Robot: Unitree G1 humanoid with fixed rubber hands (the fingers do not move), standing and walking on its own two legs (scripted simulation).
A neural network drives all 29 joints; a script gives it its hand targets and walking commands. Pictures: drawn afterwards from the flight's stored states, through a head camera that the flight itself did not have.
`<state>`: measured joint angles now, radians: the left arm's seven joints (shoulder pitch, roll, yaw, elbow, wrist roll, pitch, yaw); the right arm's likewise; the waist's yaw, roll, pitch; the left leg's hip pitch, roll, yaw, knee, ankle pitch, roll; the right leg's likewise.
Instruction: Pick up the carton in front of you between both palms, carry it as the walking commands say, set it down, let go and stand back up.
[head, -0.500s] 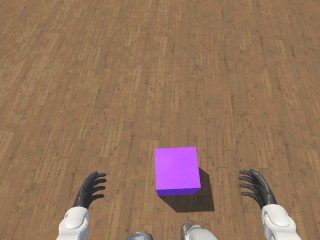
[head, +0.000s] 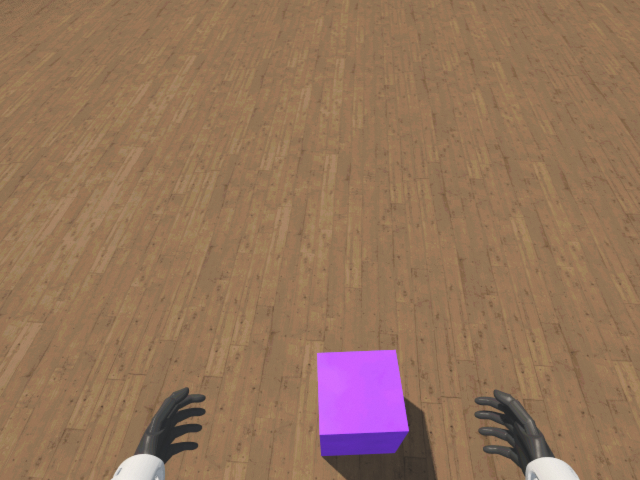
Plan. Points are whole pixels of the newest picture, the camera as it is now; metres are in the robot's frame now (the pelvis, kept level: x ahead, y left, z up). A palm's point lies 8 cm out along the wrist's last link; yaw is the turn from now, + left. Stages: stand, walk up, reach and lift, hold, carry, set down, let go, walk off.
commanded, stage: let go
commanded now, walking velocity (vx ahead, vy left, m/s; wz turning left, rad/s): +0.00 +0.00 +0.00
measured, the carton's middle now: (357, 404) +0.39 -0.07 -0.65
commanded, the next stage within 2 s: stand in 0.06 s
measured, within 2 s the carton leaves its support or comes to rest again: neither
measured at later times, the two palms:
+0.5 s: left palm out of the picture +0.13 +0.27 -0.09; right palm (585, 476) +0.14 -0.30 -0.09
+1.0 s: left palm out of the picture +0.10 +0.28 -0.10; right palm out of the picture +0.11 -0.31 -0.09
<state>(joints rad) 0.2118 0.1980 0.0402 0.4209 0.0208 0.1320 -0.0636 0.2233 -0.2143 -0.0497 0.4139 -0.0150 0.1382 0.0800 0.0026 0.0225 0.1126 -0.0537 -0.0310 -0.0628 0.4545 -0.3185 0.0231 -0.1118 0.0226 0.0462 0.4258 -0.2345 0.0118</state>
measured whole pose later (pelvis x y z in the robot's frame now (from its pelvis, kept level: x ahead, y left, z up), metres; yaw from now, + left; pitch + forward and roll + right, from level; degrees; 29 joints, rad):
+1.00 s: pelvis +0.00 -0.02 +0.00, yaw +1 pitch -2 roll +0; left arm 0.12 0.35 0.02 0.96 0.03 -0.01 0.02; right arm 0.20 -0.37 -0.01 0.85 -0.03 0.00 -0.03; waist 0.01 0.01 0.02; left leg -0.09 -0.02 -0.08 0.41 -0.29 0.00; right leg -0.15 0.02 0.01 0.42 -0.23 -0.01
